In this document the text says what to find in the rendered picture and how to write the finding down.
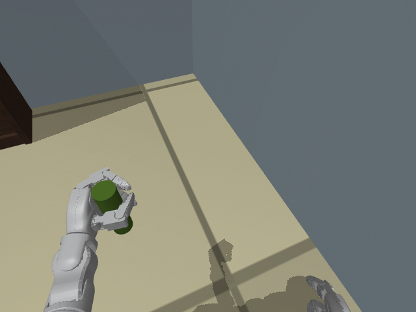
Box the left robot hand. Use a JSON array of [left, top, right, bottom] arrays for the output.
[[66, 167, 138, 238]]

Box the right robot hand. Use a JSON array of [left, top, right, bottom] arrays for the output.
[[306, 276, 351, 312]]

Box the bookshelf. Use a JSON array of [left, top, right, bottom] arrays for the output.
[[0, 62, 33, 150]]

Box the can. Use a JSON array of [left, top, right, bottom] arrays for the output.
[[91, 180, 133, 235]]

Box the left robot arm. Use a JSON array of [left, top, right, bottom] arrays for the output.
[[43, 232, 98, 312]]

